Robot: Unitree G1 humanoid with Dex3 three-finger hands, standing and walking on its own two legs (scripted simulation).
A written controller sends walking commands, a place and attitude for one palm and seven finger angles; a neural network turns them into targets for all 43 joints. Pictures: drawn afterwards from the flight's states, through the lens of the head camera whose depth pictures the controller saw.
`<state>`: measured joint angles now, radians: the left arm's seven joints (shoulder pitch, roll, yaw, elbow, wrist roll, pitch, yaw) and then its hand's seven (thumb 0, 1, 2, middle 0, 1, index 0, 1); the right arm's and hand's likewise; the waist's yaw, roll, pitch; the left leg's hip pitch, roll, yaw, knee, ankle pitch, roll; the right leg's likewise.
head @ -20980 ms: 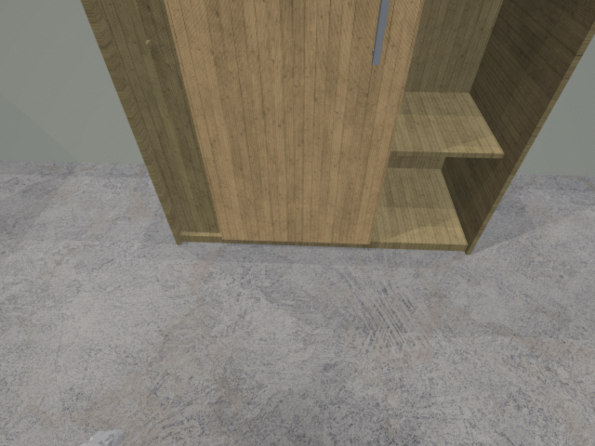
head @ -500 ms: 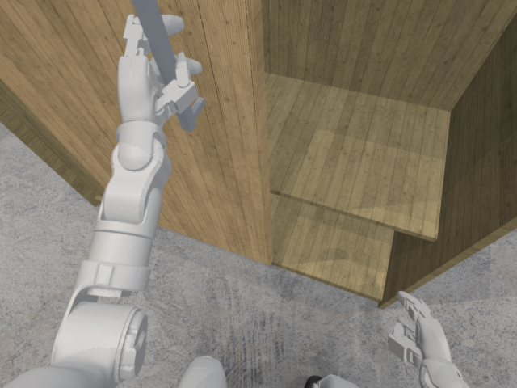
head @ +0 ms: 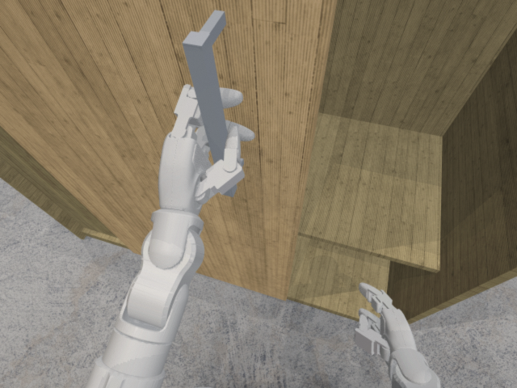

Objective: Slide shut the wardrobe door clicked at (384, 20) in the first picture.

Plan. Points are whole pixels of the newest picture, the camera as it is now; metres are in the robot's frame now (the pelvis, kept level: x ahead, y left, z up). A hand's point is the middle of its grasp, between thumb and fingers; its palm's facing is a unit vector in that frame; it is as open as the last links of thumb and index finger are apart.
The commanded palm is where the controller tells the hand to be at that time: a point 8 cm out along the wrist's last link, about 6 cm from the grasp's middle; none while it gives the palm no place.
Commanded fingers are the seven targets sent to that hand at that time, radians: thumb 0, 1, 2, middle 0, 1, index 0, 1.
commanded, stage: step sideways, sliding the door along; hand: left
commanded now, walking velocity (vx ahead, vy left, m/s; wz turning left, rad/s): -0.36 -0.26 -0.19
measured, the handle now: (223, 123) +0.39 +0.11 +0.19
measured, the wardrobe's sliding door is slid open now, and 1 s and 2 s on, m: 0.35 0.32 0.32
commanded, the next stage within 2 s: stop walking and hold the door there in 0.86 s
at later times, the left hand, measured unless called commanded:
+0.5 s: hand (256, 167) +0.34 +0.06 +0.17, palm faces -0.05 -1.00 -0.07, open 5.8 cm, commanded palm +0.32 +0.06 +0.18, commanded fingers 0.00 0.90 0.90 -0.45 -1.40 -0.45 -1.40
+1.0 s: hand (263, 166) +0.34 +0.06 +0.18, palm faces +0.11 -0.99 -0.04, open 5.7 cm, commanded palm +0.31 +0.09 +0.16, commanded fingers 0.00 0.90 0.90 -0.45 -1.40 -0.45 -1.40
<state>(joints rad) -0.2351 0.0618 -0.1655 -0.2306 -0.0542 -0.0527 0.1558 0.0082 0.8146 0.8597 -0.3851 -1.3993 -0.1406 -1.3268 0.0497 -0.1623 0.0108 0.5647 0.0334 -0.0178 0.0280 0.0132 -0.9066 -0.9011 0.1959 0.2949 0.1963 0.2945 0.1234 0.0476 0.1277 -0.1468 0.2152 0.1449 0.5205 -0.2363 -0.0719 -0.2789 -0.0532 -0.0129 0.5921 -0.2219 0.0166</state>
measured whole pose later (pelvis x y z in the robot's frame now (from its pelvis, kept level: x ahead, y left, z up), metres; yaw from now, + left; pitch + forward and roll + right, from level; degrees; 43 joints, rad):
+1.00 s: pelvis -0.08 -0.07 -0.02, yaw -8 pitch -2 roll -3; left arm -0.59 0.20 0.08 0.06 -0.06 -0.03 0.14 -0.02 0.78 0.85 -0.45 -1.40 -0.27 -1.39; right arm 0.02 -0.15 -0.01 0.61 0.02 -0.03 0.06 0.01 -0.91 -0.90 0.20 0.30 0.20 0.29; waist 0.15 0.03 0.26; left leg -0.35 0.24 0.06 0.54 -0.13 -0.11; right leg -0.17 0.01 0.04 0.62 -0.37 0.01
